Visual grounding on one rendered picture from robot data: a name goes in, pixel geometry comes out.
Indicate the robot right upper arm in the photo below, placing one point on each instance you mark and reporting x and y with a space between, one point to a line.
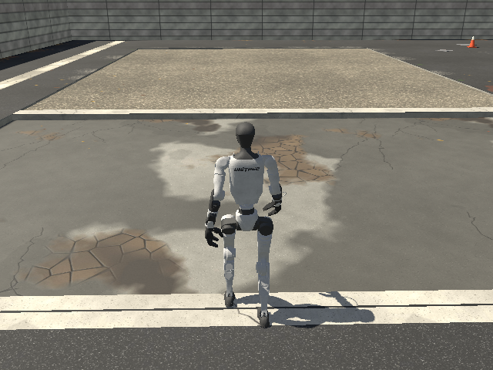
271 164

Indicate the right robot forearm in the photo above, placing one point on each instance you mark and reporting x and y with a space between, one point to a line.
277 199

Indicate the robot left hand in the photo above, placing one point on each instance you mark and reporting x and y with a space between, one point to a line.
209 235

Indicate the robot left upper arm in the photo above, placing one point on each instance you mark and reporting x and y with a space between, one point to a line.
219 177

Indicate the left robot forearm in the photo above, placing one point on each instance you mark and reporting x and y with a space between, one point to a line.
214 206

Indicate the robot right hand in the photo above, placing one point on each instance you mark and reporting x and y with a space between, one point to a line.
275 211

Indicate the robot head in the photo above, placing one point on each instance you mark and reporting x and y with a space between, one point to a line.
245 133

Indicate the left robot thigh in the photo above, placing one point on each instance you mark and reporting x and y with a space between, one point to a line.
228 228

